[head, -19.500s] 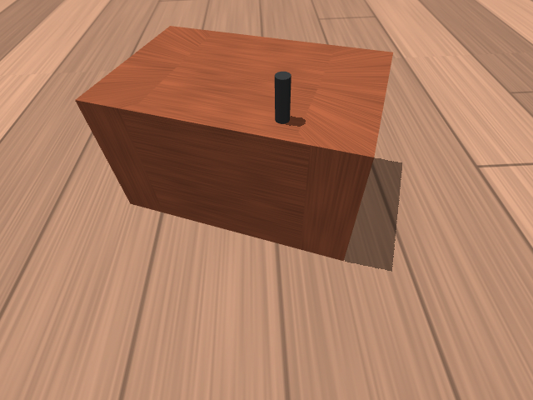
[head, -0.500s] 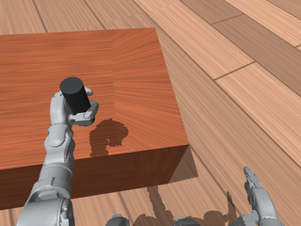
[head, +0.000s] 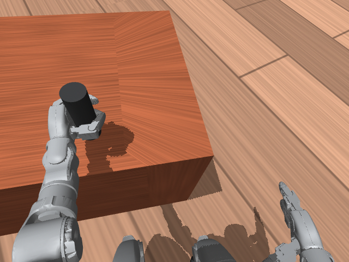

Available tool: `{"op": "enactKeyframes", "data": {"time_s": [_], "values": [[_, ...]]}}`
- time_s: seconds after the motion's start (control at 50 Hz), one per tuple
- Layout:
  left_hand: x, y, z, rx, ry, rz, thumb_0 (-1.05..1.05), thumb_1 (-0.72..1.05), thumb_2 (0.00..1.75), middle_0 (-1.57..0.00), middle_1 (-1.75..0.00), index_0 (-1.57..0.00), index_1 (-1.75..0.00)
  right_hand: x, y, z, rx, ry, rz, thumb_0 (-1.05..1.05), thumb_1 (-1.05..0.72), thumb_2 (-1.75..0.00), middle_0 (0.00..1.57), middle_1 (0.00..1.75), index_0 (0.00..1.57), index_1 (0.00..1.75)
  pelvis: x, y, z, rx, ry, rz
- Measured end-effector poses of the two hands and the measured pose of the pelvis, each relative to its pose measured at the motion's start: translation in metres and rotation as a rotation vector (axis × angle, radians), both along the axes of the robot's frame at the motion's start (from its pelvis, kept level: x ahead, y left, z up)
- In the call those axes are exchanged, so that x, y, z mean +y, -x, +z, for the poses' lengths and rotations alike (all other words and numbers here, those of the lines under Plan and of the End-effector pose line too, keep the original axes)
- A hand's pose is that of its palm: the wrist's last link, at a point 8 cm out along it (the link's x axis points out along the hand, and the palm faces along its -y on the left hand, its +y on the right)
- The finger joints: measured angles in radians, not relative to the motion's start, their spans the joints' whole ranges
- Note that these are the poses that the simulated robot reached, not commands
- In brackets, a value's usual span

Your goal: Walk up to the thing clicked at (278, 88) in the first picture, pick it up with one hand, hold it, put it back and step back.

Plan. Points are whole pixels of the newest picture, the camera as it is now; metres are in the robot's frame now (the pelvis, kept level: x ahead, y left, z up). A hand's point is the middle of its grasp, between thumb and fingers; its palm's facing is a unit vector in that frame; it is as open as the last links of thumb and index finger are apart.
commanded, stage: lower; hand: left
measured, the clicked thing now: (83, 114) +0.45 +0.18 +0.03
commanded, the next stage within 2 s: loosen in 0.90 s
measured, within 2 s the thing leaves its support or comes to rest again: rests again in 0.72 s
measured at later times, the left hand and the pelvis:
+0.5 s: hand (91, 123) +0.46 +0.18 -0.02, palm faces +0.08 -1.00 +0.00, open 6.7 cm; pelvis +0.00 +0.00 -0.03, yaw +0 degrees
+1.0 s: hand (93, 126) +0.46 +0.18 -0.04, palm faces +0.08 -1.00 +0.00, open 6.7 cm; pelvis -0.01 +0.00 -0.04, yaw -1 degrees
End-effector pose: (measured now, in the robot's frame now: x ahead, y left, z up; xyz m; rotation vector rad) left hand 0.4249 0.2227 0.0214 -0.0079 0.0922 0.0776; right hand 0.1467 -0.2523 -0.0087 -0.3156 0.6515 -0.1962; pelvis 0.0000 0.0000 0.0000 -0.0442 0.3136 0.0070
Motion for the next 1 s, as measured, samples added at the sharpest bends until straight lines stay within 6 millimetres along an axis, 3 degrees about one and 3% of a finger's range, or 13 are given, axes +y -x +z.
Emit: {"op": "enactKeyframes", "data": {"time_s": [0.42,1.0], "values": [[0.006,-0.010,-0.037,-0.011,-0.012,-0.006,-0.03,-0.04,1.14,-0.89,-1.06,-0.95,-1.10,-0.002,0.003,-0.008,0.007,0.056,0.007,-0.01,0.51,-0.06,0.06,0.06,0.05,0.05,0.002,0.001,-0.024,0.068,0.018,0.000],[0.007,-0.014,-0.060,-0.040,-0.007,0.001,-0.03,-0.04,1.15,-0.90,-1.06,-0.96,-1.10,-0.002,0.008,-0.015,-0.016,0.091,0.021,-0.01,0.51,-0.06,0.06,0.06,0.06,0.05,0.002,0.010,-0.045,0.111,0.027,0.001]]}}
